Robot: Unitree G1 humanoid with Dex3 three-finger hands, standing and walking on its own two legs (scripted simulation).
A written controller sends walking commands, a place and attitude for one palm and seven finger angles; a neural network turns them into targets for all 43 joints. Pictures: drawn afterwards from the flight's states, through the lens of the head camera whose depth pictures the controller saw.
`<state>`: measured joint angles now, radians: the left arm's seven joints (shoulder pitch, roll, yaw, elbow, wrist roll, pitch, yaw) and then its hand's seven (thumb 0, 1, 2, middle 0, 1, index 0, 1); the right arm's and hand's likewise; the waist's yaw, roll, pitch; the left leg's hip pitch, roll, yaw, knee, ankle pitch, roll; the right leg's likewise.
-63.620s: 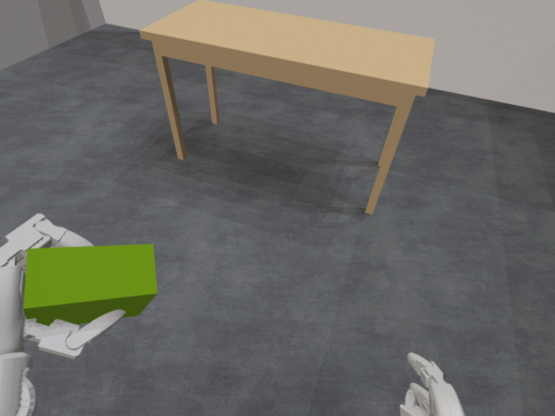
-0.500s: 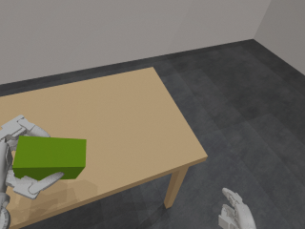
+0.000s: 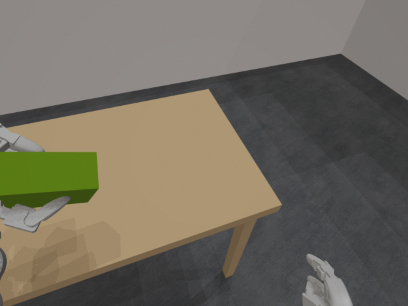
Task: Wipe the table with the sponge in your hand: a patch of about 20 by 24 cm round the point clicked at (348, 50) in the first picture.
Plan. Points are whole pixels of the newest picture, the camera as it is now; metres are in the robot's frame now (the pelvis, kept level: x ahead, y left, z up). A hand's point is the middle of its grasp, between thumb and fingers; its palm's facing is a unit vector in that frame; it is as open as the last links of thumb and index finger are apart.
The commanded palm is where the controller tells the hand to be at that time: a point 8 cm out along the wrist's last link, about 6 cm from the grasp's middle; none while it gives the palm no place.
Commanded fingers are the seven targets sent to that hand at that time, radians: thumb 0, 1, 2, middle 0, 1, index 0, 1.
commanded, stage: come to a stop and stand still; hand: left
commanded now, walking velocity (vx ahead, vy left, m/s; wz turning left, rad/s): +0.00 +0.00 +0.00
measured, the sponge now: (65, 180) +0.25 +0.24 +0.16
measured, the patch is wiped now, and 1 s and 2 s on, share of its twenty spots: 0.00 0.00 0.00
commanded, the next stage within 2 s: look again from close up in 0.96 s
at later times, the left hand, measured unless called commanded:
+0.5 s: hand out of the picture +0.22 +0.32 +0.16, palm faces +0.37 -0.86 -0.36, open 9.9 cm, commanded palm +0.16 +0.36 +0.18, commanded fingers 0.00 0.10 1.30 -1.20 -1.60 -1.20 -1.60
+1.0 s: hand out of the picture +0.20 +0.33 +0.15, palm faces +0.37 -0.84 -0.40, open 9.9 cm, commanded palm +0.14 +0.37 +0.18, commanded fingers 0.00 0.10 1.30 -1.20 -1.60 -1.20 -1.60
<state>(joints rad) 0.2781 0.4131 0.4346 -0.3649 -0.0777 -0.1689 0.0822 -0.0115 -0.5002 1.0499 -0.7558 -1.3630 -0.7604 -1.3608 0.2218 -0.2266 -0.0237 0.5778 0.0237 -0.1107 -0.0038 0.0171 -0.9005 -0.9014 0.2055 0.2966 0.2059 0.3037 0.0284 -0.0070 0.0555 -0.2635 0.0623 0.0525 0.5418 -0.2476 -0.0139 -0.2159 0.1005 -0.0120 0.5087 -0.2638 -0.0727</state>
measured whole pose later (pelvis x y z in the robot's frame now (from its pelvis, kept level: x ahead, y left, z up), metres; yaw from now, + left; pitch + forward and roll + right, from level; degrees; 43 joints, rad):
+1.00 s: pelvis -0.02 +0.08 +0.01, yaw +1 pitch -1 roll -2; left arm 0.41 0.37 0.34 -0.44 -0.01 -0.21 0.09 -0.01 -0.50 1.05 -0.76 -1.36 -0.76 -1.36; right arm 0.22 -0.18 0.03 0.59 0.01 -0.14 -0.03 0.02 -0.90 -0.90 0.21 0.30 0.21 0.30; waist 0.02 -0.02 0.08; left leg -0.25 -0.04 0.08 0.43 -0.17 0.09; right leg -0.19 0.00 0.01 0.39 -0.18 0.03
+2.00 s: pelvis +0.01 +0.01 +0.01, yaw +0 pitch +1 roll -1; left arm 0.45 0.40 0.35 -0.51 -0.06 -0.14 0.08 -0.01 -0.50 1.05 -0.76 -1.36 -0.76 -1.36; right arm 0.21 -0.18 0.01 0.56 0.02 -0.09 -0.03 0.02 -0.90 -0.90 0.21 0.30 0.21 0.30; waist 0.01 -0.02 0.04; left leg -0.27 0.06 0.05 0.48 -0.23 -0.01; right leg -0.20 0.10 -0.01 0.41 -0.22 -0.07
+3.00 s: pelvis +0.01 -0.01 +0.00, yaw +1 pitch -1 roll -1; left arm 0.47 0.41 0.35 -0.53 -0.08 -0.10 0.07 -0.01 -0.50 1.05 -0.76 -1.36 -0.76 -1.36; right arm 0.21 -0.19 0.00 0.56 0.03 -0.04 -0.04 0.02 -0.90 -0.90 0.21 0.30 0.21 0.30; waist -0.01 -0.02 0.04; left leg -0.27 0.08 0.02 0.53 -0.25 -0.03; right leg -0.18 0.12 -0.04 0.43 -0.25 -0.10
